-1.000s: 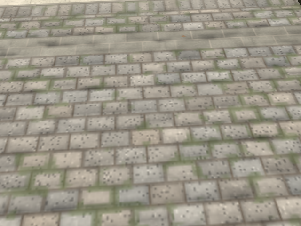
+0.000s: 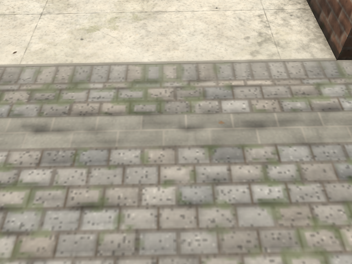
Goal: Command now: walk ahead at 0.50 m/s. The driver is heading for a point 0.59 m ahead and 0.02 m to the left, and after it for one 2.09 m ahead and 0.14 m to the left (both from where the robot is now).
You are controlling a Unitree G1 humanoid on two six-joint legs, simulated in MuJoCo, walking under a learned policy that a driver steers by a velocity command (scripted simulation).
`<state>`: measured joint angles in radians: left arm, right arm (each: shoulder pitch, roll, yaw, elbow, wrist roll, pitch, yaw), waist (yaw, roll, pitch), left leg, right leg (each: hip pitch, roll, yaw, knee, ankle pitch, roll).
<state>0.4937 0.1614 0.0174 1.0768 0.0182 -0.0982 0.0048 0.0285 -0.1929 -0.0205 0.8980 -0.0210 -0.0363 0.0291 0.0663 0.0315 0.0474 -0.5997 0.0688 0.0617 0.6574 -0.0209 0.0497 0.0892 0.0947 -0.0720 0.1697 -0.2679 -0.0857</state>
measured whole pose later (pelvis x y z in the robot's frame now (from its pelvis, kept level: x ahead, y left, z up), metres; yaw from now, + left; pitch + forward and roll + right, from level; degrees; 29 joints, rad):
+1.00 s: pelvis +0.47 -0.02 +0.00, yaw +0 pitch -1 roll +0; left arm 0.32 0.16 0.01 1.06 0.02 -0.08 0.01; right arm 0.20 -0.18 -0.04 1.01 -0.02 -0.01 -0.02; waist 0.01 0.03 0.08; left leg -0.47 0.04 -0.01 0.79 -0.25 0.02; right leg -0.17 0.06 -0.11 0.34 -0.16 -0.10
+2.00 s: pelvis +0.51 +0.01 +0.00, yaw +0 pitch -2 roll +0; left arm 0.35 0.11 -0.02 1.17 0.01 -0.02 0.05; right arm 0.31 -0.11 0.02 1.17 -0.01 -0.01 -0.04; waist 0.00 0.00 0.02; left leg -0.18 -0.02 0.04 0.38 -0.18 0.03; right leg -0.11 0.02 -0.08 0.38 -0.25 -0.04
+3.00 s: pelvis +0.53 -0.01 +0.00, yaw +0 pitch -1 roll +0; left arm 0.39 0.09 -0.02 1.15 0.01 -0.03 0.05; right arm 0.34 -0.10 0.02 1.19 0.00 -0.01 -0.04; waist 0.00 0.01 0.02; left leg -0.17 0.01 0.03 0.39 -0.20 0.00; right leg -0.09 0.05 -0.08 0.36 -0.26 -0.07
